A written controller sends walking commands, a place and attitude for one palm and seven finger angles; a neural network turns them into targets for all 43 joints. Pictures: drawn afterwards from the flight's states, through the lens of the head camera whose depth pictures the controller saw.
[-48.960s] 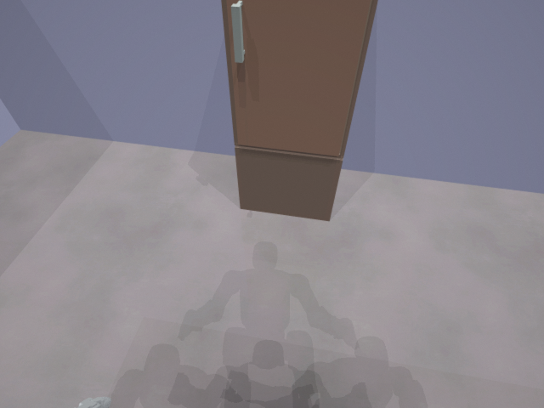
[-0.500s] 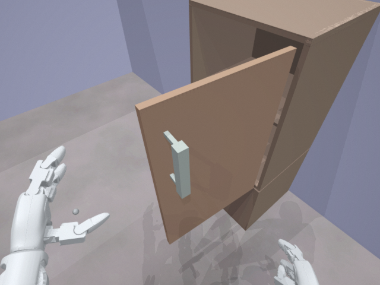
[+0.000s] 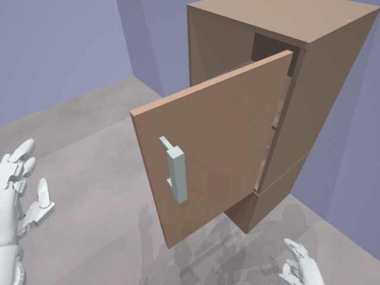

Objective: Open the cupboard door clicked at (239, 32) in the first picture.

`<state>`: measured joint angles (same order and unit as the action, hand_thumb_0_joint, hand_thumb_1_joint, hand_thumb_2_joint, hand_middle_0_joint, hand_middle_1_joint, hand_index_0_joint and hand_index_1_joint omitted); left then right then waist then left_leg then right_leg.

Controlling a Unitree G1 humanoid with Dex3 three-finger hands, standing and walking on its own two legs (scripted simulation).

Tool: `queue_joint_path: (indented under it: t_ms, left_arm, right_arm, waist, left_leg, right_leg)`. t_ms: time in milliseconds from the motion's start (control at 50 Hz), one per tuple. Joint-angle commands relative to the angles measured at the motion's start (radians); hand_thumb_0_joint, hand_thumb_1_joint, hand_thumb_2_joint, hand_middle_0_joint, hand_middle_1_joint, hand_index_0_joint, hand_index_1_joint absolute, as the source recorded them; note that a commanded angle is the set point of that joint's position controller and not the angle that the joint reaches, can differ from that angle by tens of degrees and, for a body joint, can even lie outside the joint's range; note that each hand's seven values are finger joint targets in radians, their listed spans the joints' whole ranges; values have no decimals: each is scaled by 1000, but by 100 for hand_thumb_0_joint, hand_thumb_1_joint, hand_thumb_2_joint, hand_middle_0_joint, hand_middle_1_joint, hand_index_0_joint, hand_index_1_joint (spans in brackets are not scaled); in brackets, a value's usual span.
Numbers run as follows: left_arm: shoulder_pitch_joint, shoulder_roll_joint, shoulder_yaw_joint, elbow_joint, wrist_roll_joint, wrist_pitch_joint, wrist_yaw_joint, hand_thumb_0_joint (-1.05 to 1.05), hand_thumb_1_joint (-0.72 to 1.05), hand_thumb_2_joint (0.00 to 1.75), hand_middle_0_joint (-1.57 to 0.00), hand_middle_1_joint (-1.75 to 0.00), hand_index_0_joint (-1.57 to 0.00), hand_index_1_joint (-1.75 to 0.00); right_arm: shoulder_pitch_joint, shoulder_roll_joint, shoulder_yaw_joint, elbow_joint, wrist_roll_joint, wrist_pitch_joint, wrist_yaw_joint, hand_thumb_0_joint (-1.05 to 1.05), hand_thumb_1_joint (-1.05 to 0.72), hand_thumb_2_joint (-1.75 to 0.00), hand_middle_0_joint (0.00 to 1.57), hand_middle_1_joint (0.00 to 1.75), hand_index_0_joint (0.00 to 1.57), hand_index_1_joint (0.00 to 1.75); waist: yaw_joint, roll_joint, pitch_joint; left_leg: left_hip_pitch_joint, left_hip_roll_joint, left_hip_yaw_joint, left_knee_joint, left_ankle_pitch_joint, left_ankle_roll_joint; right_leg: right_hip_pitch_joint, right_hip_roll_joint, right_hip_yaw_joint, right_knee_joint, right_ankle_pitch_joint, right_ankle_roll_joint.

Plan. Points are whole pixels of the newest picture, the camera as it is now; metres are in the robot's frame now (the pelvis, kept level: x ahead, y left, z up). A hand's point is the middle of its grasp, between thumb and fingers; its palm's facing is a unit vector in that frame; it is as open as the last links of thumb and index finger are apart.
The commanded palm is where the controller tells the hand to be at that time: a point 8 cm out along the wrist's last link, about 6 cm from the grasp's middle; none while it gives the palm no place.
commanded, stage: draw the hand back to the body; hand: left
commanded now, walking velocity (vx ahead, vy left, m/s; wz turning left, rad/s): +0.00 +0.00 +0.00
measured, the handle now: (172, 170) +0.32 +0.09 +0.09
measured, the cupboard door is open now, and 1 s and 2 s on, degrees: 85 85 85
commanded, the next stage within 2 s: step back with the hand held close in 0.20 s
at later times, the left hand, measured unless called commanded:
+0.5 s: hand (46, 204) +0.18 +0.26 +0.16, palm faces +0.40 -0.79 -0.47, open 7.4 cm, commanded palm +0.13 +0.30 +0.17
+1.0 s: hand (6, 252) +0.11 +0.28 +0.15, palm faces +0.41 -0.76 -0.49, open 7.4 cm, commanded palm +0.05 +0.32 +0.17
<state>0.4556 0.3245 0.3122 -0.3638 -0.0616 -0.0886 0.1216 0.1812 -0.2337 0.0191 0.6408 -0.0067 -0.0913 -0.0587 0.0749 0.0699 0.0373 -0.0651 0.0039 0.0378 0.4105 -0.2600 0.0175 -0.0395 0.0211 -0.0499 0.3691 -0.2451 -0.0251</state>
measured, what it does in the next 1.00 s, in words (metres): shifts its weight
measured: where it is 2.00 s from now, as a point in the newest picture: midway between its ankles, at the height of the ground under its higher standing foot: outside the picture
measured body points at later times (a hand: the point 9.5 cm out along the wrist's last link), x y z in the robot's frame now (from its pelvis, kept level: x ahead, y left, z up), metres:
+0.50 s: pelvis -0.02 +0.00 +0.00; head -0.01 -0.02 +0.45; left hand +0.15 +0.30 +0.18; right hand +0.17 -0.23 -0.09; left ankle -0.02 +0.10 -0.74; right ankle -0.02 -0.10 -0.74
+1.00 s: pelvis -0.10 +0.02 -0.02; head -0.07 +0.03 +0.43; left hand +0.08 +0.32 +0.17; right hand +0.07 -0.22 -0.10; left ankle -0.02 +0.10 -0.74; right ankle -0.02 -0.10 -0.74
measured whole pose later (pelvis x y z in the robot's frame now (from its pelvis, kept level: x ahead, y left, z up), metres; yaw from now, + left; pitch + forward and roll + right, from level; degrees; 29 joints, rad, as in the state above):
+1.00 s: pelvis -0.10 +0.02 -0.02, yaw -1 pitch -1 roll -1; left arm 0.54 0.39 0.42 -0.52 -0.01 -0.21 0.15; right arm 0.22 -0.22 0.00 0.55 0.00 -0.07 -0.08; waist 0.01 0.01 0.06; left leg -0.41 -0.01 0.07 0.63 -0.26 0.06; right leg -0.38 0.00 -0.03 0.58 -0.19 0.00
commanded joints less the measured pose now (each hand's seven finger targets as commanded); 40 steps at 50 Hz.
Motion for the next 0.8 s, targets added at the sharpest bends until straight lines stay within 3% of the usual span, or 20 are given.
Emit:
queue_joint_path:
  t_ms: [0,60,180,280,300,320,340,360,400,440,500,520,560,600,620,680,720,780]
  left_arm:
    - [-98,197,116,-226,0,-67,19,0,90,90,-20,-30,-20,-30]
    - [-86,203,129,-212,-3,-67,20,0,90,90,-20,-30,-20,-30]
    - [-89,195,120,-214,-1,-71,18,0,90,90,-20,-30,-20,-30]
    - [-88,194,117,-208,-1,-77,18,0,90,90,-20,-30,-20,-30]
    - [-160,229,137,-305,-3,-90,22,0,90,90,-20,-30,-20,-30]
    - [-302,398,307,-339,2,-139,32,0,90,90,-20,-30,-20,-30]
    - [-147,293,235,-225,-5,-144,13,0,90,90,-20,-30,-20,-30]
    - [-25,227,187,-168,-1,-133,-1,0,90,90,-20,-30,-20,-30]
    - [28,188,141,-191,3,-127,-12,0,90,90,-20,-30,-20,-30]
    - [50,201,150,-208,7,-128,-5,0,90,90,-20,-30,-20,-30]
    - [61,243,188,-256,10,-128,6,0,90,90,-20,-30,-20,-30]
    - [56,273,212,-284,10,-132,12,0,90,90,-20,-30,-20,-30]
    - [84,275,224,-305,9,-131,19,0,90,90,-20,-30,-20,-30]
    - [99,283,235,-332,10,-134,25,0,90,90,-20,-30,-20,-30]
    - [103,294,245,-343,10,-135,29,0,90,90,-20,-30,-20,-30]
    - [123,276,238,-360,14,-139,35,0,90,90,-20,-30,-20,-30]
    - [132,276,247,-361,19,-145,40,0,90,90,-20,-30,-20,-30]
    - [117,259,241,-350,26,-155,46,0,90,90,-20,-30,-20,-30]
  right_arm:
    - [-127,-95,-41,-158,6,-52,-11,0,-90,-90,20,30,20,30]
    - [-127,-92,-40,-155,4,-51,-15,0,-90,-90,20,30,20,30]
    - [-130,-90,-41,-152,6,-55,-13,0,-90,-90,20,30,20,30]
    - [-133,-92,-44,-150,6,-61,-13,0,-90,-90,20,30,20,30]
    - [-139,-94,-43,-157,9,-69,-13,0,-90,-90,20,30,20,30]
    - [-122,-95,-20,-196,22,-52,-11,0,-90,-90,20,30,20,30]
    - [-121,-90,-32,-163,13,-41,-15,0,-90,-90,20,30,20,30]
    - [-109,-98,-44,-170,14,-26,-11,0,-90,-90,20,30,20,30]
    - [-104,-108,-53,-189,13,-8,-7,0,-90,-90,20,30,20,30]
    - [-101,-114,-58,-195,13,1,-13,0,-90,-90,20,30,20,30]
    - [-96,-114,-68,-214,17,14,-18,0,-90,-90,20,30,20,30]
    - [-104,-113,-70,-215,18,18,-24,0,-90,-90,20,30,20,30]
    - [-96,-105,-72,-230,20,24,-28,0,-90,-90,20,30,20,30]
    - [-94,-105,-76,-240,22,27,-29,0,-90,-90,20,30,20,30]
    - [-102,-107,-76,-239,20,27,-32,0,-90,-90,20,30,20,30]
    - [-87,-108,-76,-248,20,20,-31,0,-90,-90,20,30,20,30]
    - [-89,-114,-78,-246,17,12,-32,0,-90,-90,20,30,20,30]
    - [-72,-118,-77,-251,18,1,-30,0,-90,-90,20,30,20,30]
  waist:
    - [-4,-6,-82]
    - [0,-26,-84]
    - [-3,9,-75]
    - [-4,-22,-68]
    - [-3,21,-109]
    - [-40,51,30]
    - [-47,-58,12]
    - [-50,-102,-18]
    - [-56,-73,-68]
    - [-55,-27,-111]
    - [-56,-80,-165]
    - [-54,-58,-183]
    - [-54,-68,-209]
    - [-55,-51,-210]
    - [-52,-12,-208]
    - [-55,5,-184]
    - [-52,40,-164]
    - [-61,28,-120]
  left_leg:
    - [16,23,-33,-44,291,2]
    - [12,22,-32,-44,285,4]
    - [15,21,-28,-46,267,3]
    - [12,23,-31,-54,232,4]
    - [27,21,-34,-47,237,5]
    - [-67,31,-66,-35,146,14]
    - [-70,36,-71,-12,138,22]
    - [-42,39,-61,8,165,25]
    - [-40,51,-45,18,198,22]
    - [-45,67,-50,1,256,19]
    - [-63,83,-55,13,330,18]
    - [-64,83,-60,17,357,18]
    - [-82,91,-61,23,374,16]
    - [-116,95,-67,29,363,17]
    - [-133,96,-77,24,352,19]
    - [-204,112,-97,5,263,24]
    - [-267,123,-115,-28,161,34]
    - [-394,152,-141,-77,-46,54]
  right_leg:
    - [-23,-27,46,-54,235,2]
    - [-16,-28,49,-57,238,2]
    - [-28,-28,54,-68,218,2]
    - [-37,-26,53,-76,178,4]
    - [-24,-30,60,-75,187,2]
    - [-138,-72,147,-117,208,-6]
    - [-157,-95,156,-123,231,-3]
    - [-165,-102,160,-116,265,0]
    - [-168,-111,148,-89,288,9]
    - [-150,-105,129,-47,315,12]
    - [-123,-99,122,1,382,20]
    - [-112,-104,119,18,415,18]
    - [-100,-104,121,53,439,20]
    - [-102,-103,127,73,429,18]
    - [-101,-106,127,82,419,15]
    - [-116,-90,128,107,318,18]
    - [-115,-75,122,123,219,20]
    - [-98,-63,119,180,111,23]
